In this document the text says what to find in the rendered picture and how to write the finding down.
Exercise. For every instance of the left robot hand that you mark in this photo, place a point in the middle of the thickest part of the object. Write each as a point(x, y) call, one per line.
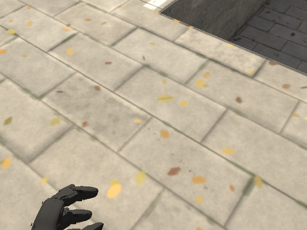
point(53, 216)

